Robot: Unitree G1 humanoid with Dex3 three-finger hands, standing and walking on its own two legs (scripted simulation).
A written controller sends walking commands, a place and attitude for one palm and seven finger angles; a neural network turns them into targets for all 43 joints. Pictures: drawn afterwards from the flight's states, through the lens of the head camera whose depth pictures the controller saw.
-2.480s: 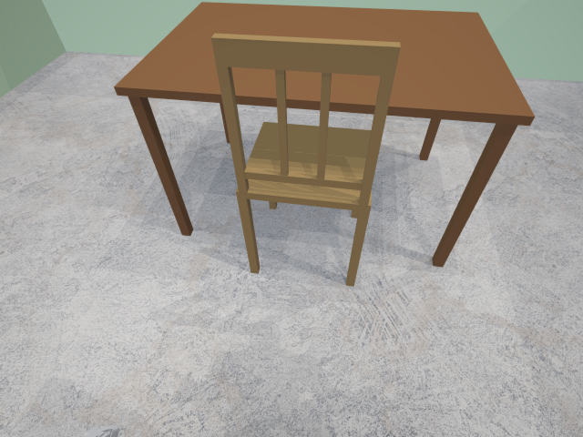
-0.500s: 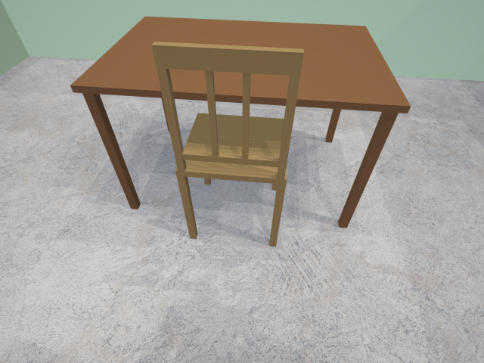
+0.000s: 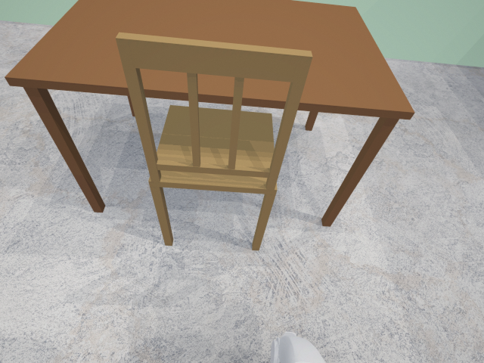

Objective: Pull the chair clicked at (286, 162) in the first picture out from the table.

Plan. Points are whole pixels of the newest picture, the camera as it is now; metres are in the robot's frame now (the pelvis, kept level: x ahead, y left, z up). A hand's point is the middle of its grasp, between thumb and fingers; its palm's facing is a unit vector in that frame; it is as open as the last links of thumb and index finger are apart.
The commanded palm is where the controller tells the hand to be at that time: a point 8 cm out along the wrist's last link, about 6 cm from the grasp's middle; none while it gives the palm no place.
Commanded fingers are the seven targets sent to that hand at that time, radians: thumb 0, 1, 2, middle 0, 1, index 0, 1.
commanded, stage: take the last steps up to it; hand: left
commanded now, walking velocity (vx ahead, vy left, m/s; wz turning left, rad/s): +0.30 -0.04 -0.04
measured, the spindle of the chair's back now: (194, 125) +0.68 +0.16 -0.06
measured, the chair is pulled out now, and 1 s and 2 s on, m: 0.00 0.00 0.00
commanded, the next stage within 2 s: come to a stop and stand still in 0.42 s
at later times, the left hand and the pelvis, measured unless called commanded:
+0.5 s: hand (158, 332) +0.20 +0.16 -0.18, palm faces +0.06 -0.98 -0.18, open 7.3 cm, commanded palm none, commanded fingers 0.00 0.90 0.90 -0.20 -0.30 -0.20 -0.30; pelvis +0.19 -0.01 +0.00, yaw +0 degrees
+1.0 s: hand (165, 305) +0.25 +0.16 -0.18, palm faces +0.03 -0.96 -0.28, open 7.4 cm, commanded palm none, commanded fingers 0.00 0.90 0.90 -0.20 -0.30 -0.20 -0.30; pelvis +0.21 -0.05 -0.01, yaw -2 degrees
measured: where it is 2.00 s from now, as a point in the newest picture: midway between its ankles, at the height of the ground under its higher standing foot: outside the picture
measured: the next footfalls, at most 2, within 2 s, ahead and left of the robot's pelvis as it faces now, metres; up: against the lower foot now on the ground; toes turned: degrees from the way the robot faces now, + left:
right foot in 0.18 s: +0.23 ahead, -0.09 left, +0.00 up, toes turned -7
left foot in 0.60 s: +0.30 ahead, +0.12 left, +0.00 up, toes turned +6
